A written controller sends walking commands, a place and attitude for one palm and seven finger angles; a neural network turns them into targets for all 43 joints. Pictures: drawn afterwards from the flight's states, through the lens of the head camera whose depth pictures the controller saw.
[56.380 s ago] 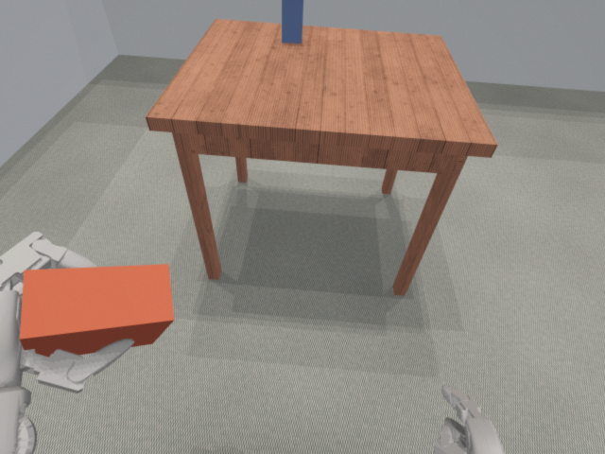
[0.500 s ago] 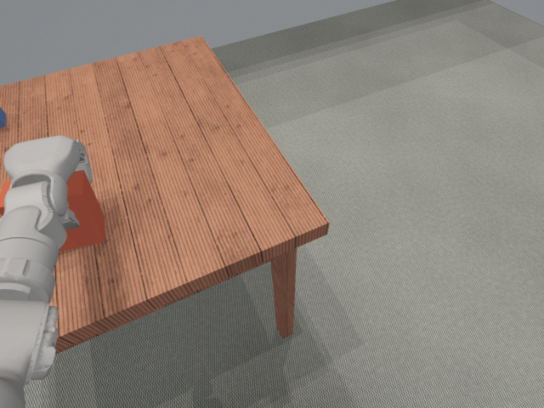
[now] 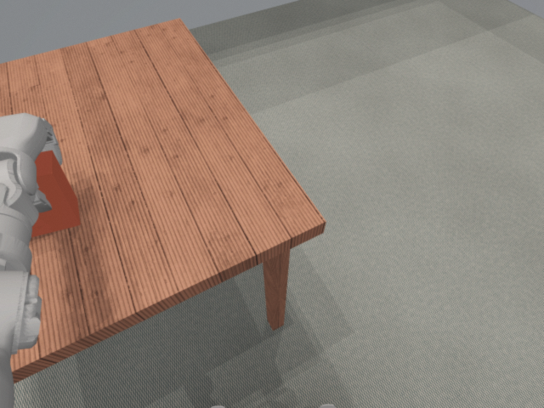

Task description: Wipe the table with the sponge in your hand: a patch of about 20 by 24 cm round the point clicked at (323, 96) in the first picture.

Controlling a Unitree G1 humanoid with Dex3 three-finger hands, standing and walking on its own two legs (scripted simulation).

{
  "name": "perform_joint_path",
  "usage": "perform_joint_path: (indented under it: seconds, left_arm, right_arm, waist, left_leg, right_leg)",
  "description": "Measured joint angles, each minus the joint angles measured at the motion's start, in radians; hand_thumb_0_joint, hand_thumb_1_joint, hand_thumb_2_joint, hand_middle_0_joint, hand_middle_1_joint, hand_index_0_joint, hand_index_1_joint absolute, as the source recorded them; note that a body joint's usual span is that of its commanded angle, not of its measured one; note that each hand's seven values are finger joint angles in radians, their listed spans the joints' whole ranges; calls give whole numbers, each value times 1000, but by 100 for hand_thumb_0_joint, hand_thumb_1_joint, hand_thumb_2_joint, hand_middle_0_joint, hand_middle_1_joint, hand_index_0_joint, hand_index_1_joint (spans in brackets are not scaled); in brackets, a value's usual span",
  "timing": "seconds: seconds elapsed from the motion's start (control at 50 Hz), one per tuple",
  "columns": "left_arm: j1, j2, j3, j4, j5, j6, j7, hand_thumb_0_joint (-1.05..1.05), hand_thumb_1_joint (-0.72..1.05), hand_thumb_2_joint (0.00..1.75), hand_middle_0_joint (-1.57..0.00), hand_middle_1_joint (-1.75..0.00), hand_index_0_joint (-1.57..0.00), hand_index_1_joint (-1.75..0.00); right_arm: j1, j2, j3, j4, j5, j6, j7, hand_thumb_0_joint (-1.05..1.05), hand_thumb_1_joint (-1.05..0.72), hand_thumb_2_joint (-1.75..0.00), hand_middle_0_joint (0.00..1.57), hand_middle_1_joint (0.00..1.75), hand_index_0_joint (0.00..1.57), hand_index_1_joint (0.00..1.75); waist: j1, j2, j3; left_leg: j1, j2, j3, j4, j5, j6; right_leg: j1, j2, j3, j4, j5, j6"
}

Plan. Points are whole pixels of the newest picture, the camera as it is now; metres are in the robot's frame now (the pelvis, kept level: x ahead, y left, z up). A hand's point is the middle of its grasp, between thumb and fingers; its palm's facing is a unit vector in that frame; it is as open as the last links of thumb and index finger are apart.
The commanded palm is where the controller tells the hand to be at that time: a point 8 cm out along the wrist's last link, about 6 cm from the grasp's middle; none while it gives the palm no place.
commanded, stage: wipe forward along the third lane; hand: left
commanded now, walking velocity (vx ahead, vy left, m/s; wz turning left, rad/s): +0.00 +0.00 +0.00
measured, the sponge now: (33, 206) +0.42 +0.37 +0.04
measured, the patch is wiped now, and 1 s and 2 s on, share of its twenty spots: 1.00 1.00 1.00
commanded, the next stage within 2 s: wipe back along the third lane in 0.14 s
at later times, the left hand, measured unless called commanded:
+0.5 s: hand (28, 158) +0.47 +0.37 +0.09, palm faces -0.12 +0.03 -0.99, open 9.8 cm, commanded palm +0.45 +0.35 +0.12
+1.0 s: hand (22, 173) +0.44 +0.36 +0.10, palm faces -0.01 -0.01 -1.00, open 9.9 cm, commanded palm +0.40 +0.33 +0.13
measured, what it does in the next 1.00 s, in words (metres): shifts its weight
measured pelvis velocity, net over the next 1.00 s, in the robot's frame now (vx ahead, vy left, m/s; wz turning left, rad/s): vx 0.06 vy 0.04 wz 0.01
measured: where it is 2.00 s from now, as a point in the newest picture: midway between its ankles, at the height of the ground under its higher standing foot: outside the picture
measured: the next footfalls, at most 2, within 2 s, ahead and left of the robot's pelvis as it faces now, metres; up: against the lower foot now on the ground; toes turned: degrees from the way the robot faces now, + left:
none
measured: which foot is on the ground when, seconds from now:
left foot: down 0.00-1.00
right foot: down 0.00-1.00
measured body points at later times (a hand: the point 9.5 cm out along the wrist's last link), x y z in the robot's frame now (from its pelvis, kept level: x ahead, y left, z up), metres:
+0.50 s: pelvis +0.02 +0.03 +0.00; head +0.09 +0.03 +0.45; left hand +0.47 +0.36 +0.14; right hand +0.04 -0.24 -0.13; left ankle +0.01 +0.16 -0.72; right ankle +0.01 -0.11 -0.72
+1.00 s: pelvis +0.06 +0.04 +0.01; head +0.09 +0.03 +0.46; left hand +0.43 +0.35 +0.15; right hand +0.20 -0.22 -0.11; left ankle +0.01 +0.16 -0.72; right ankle +0.01 -0.11 -0.72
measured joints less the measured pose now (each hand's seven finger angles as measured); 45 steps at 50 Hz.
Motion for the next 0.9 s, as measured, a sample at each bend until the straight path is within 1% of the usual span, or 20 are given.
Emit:
perform_joint_path:
  seconds: [0.06, 0.14, 0.26, 0.32, 0.42, 0.52, 0.6, 0.72, 0.8, 0.9]
  left_arm:
    - [-21, 2, -5, 10, 10, 4, 0, -1, -61, 107, -84, -138, -87, -137]
    - [-40, 5, -11, 16, 20, 12, 1, -1, -61, 107, -84, -138, -87, -137]
    - [-68, 24, 2, 41, 16, 18, -9, -1, -61, 107, -84, -138, -87, -137]
    - [-72, 24, -3, 35, 19, 23, -13, -1, -61, 107, -84, -138, -87, -137]
    - [-17, -8, -24, -23, 20, 36, -3, -1, -61, 107, -84, -139, -87, -138]
    - [58, -38, -21, -81, -18, 43, 31, -1, -60, 107, -82, -140, -85, -140]
    - [100, -69, -29, -124, -43, 61, 54, -1, -59, 107, -81, -143, -84, -142]
    - [143, -112, -59, -195, -51, 116, 61, -1, -57, 107, -78, -145, -81, -145]
    - [201, -138, -77, -284, -58, 163, 63, 0, -54, 106, -76, -147, -79, -146]
    - [306, -166, -76, -426, -94, 215, 56, 0, -51, 104, -73, -149, -76, -148]
  right_arm:
    - [0, 0, 1, -3, -2, 1, 1, 1, -90, -89, 21, 30, 21, 30]
    - [2, 2, 0, -5, -4, 5, 3, 1, -90, -89, 21, 30, 21, 30]
    - [10, 7, 6, -9, -4, 12, 3, 1, -90, -89, 21, 30, 21, 30]
    - [22, 10, 4, -11, -5, 17, 5, 1, -90, -89, 21, 30, 21, 30]
    - [46, 14, -7, -4, -7, 29, 12, 1, -90, -89, 21, 30, 21, 30]
    - [50, 23, -11, 9, -4, 38, 20, 1, -90, -89, 21, 30, 21, 30]
    - [35, 29, -9, 14, 0, 41, 27, 1, -90, -89, 21, 30, 21, 30]
    - [-14, 32, -5, 2, 3, 49, 37, 1, -90, -89, 21, 30, 21, 30]
    - [-47, 27, -7, -18, 2, 56, 43, 1, -90, -89, 21, 30, 21, 30]
    - [-82, 20, -7, -40, 6, 68, 49, 1, -90, -89, 21, 30, 21, 30]
  waist:
    - [-2, -1, 1]
    - [-5, -3, 0]
    - [-18, -11, -2]
    - [-18, -14, -4]
    - [-4, -12, -16]
    - [10, -10, -27]
    - [24, -13, -29]
    - [41, -16, -23]
    - [56, -11, -21]
    - [76, -5, -25]
  left_leg:
    - [-7, -3, 0, 5, -2, -8]
    - [-15, -6, 5, 10, -7, -10]
    - [-24, -10, 12, 17, -15, -9]
    - [-25, -12, 17, 18, -18, -9]
    - [-4, -15, 28, 10, -26, -2]
    - [36, -21, 37, -1, -35, 6]
    - [72, -28, 38, -15, -38, 11]
    - [121, -38, 38, -39, -38, 17]
    - [151, -42, 41, -56, -40, 19]
    - [198, -46, 41, -75, -47, 22]
  right_leg:
    - [-5, -3, 1, 2, -3, 4]
    - [-12, -6, 6, 2, -4, 11]
    - [-19, -11, 14, 1, -6, 20]
    - [-18, -13, 18, -4, -6, 24]
    - [4, -16, 29, -21, -6, 33]
    - [43, -23, 36, -35, -13, 40]
    - [80, -30, 37, -49, -18, 44]
    - [129, -41, 36, -69, -22, 45]
    - [158, -45, 37, -82, -25, 46]
    - [205, -50, 36, -100, -33, 51]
